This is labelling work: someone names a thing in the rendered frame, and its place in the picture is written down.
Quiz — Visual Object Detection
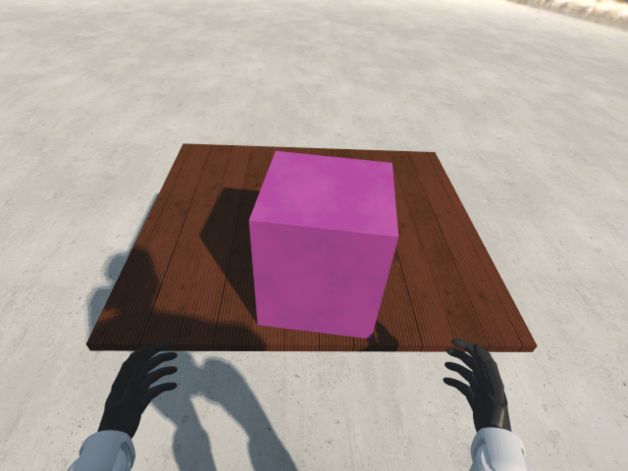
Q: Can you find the robot right hand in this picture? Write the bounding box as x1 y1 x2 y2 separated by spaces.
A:
443 339 511 432

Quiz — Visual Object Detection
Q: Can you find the table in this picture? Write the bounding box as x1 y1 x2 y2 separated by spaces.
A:
86 143 537 352

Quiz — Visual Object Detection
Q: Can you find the carton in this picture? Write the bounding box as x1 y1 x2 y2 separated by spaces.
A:
249 151 398 339

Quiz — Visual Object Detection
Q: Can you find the robot left forearm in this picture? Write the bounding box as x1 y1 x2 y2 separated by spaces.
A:
67 430 135 471

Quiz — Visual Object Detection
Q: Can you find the robot right forearm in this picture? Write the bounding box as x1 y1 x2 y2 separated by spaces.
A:
469 427 534 471

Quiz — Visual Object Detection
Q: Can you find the robot left hand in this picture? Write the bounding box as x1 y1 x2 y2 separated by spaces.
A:
97 342 178 439

